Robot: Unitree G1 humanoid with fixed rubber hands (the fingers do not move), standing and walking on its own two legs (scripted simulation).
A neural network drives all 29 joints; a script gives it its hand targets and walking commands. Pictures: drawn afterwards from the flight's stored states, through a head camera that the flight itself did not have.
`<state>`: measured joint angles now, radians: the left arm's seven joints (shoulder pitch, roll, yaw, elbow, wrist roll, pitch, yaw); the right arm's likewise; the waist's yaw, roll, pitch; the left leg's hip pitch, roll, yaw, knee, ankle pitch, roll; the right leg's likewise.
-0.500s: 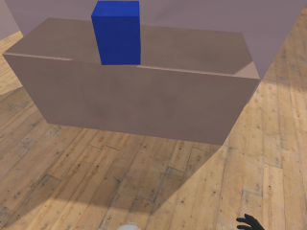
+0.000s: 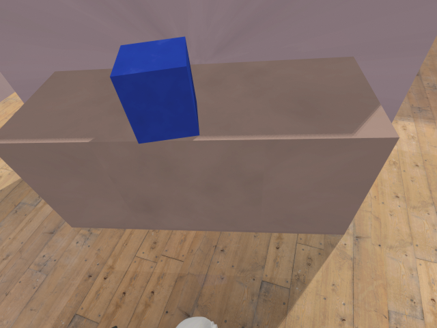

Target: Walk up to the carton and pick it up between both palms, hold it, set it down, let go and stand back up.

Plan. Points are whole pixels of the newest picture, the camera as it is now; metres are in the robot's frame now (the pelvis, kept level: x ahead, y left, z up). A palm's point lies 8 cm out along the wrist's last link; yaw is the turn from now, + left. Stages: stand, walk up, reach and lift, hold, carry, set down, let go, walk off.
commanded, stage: walk up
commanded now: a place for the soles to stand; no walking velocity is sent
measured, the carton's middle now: (161, 91) +0.82 +0.22 +0.01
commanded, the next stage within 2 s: none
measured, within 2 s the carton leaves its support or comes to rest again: neither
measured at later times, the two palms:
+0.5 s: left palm (51, 273) +0.27 +0.42 -0.10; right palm (291, 292) +0.22 -0.11 -0.10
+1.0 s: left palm (26, 231) +0.38 +0.55 -0.11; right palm (232, 212) +0.41 +0.00 -0.10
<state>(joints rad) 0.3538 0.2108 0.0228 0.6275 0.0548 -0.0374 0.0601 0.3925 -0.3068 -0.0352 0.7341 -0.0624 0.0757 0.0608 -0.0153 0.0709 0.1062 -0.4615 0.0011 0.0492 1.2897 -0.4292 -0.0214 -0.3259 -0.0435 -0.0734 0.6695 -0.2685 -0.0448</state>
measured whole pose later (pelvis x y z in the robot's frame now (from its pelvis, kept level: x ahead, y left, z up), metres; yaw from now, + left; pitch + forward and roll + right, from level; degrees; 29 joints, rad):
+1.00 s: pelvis +0.33 +0.27 -0.01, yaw -4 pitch -3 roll -1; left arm 0.42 0.28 0.04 0.66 0.04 -0.02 0.03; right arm 0.31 -0.30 -0.04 0.65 -0.02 0.03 0.07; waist 0.05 0.04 0.07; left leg -0.43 0.13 0.00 0.70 -0.19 -0.02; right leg -0.28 -0.13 -0.01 0.71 -0.37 0.01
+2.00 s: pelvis +0.37 +0.29 +0.01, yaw -8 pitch -1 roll +0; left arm 0.27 0.27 0.01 0.72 0.01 0.03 -0.04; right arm 0.34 -0.28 -0.01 0.64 -0.01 0.00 -0.01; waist 0.01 0.00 0.03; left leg -0.29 0.03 0.02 0.56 -0.26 -0.01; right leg -0.26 -0.01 -0.04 0.57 -0.29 -0.02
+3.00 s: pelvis +0.43 +0.21 +0.01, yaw +0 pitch -1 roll -1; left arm 0.29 0.28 -0.02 0.65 0.00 0.02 -0.01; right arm 0.23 -0.27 0.00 0.69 0.01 0.01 0.02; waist 0.01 0.01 0.03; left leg -0.30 -0.01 -0.05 0.59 -0.28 0.00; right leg -0.24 -0.09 -0.18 0.57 -0.29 0.01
